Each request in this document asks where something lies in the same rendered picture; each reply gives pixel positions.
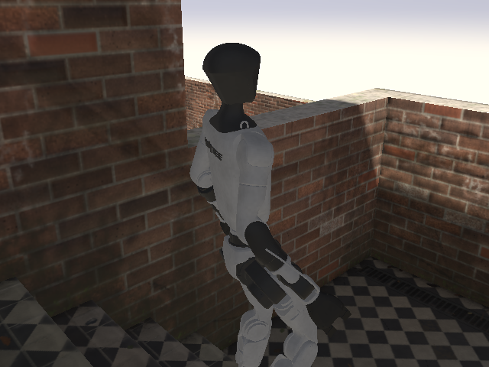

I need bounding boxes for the stairs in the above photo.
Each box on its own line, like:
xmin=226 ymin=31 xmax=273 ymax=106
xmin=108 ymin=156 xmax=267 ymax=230
xmin=0 ymin=277 xmax=238 ymax=367

